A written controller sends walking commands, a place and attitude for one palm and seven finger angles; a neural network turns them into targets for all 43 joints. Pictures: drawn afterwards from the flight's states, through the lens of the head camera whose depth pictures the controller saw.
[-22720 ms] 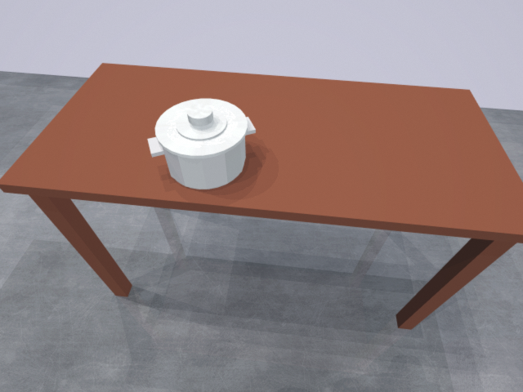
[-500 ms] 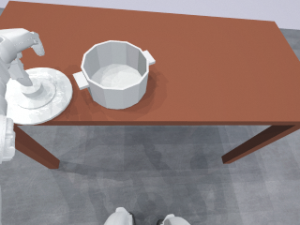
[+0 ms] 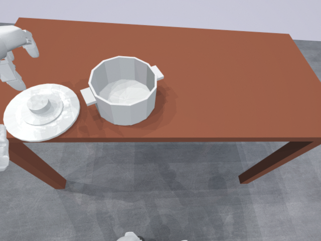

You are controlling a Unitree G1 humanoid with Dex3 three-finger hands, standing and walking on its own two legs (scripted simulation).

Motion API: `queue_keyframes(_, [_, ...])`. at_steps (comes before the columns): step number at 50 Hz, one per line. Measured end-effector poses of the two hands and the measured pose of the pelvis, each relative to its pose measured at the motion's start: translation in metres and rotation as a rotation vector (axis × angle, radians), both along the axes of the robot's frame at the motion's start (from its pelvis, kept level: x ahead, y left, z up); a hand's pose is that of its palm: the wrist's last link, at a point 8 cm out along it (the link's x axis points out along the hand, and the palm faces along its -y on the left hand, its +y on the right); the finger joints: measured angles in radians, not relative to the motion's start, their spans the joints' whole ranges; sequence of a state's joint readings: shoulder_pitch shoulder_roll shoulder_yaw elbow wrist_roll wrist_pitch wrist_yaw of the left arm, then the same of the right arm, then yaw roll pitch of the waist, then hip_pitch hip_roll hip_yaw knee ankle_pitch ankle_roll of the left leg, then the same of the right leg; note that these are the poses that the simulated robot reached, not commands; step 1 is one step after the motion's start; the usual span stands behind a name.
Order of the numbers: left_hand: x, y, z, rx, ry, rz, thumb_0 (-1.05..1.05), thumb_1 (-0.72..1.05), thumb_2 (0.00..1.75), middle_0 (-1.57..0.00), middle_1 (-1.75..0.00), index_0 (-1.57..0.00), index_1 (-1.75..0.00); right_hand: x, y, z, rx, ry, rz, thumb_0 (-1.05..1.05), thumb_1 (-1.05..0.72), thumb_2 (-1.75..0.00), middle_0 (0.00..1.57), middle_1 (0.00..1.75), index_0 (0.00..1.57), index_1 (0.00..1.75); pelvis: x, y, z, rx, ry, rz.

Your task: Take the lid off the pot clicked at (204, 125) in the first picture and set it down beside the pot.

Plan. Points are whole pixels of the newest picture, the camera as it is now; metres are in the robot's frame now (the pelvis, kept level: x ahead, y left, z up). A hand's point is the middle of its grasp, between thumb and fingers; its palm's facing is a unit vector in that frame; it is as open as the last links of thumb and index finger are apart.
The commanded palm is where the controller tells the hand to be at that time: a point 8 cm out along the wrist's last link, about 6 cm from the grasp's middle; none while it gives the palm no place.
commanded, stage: raise the empty hand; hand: left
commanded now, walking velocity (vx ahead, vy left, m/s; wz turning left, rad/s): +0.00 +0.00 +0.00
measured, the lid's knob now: (39, 104) +0.49 +0.31 -0.01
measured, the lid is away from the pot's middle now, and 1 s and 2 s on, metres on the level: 0.24 0.24 0.24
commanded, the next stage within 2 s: draw the hand back to the body in 0.14 s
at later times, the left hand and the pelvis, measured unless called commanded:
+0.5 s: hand (9, 70) +0.47 +0.31 +0.14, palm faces -0.40 -0.11 -0.91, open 11.0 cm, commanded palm +0.47 +0.30 +0.20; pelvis +0.00 +0.00 +0.00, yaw +0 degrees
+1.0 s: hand (21, 67) +0.43 +0.25 +0.18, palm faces +0.30 -0.92 -0.26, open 10.8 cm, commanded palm +0.37 +0.29 +0.20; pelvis +0.00 -0.02 +0.02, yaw +0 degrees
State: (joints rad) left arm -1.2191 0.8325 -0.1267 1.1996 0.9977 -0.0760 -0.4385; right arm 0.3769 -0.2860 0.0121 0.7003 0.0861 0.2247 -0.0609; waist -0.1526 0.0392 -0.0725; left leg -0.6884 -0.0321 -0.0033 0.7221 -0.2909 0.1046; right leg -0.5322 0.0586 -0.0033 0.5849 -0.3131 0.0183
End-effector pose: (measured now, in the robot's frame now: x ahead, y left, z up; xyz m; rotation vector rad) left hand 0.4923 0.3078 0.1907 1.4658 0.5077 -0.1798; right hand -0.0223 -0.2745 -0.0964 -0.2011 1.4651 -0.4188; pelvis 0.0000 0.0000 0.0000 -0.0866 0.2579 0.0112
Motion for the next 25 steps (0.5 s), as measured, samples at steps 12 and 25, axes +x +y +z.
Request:
queue_keyframes(12, [-0.006, -0.002, 0.008, -0.008, 0.016, 0.019, 0.0, 0.05, 0.53, -0.33, -0.93, -0.32, -0.93, 0.023, -0.006, -0.001, 0.014, -0.047, 0.036, 0.0, -0.9, -0.9, 0.2, 0.3, 0.2, 0.3, -0.001, -0.002, 0.003, 0.009, -0.019, 0.003])
queue_keyframes(25, [-0.018, 0.0, 0.004, 0.004, -0.017, -0.012, 0.0, 0.05, 0.53, -0.33, -0.93, -0.32, -0.93, 0.036, -0.004, -0.001, 0.036, -0.09, 0.038, 0.0, -0.9, -0.9, 0.2, 0.3, 0.2, 0.3, 0.001, -0.004, 0.004, 0.015, -0.039, -0.003])
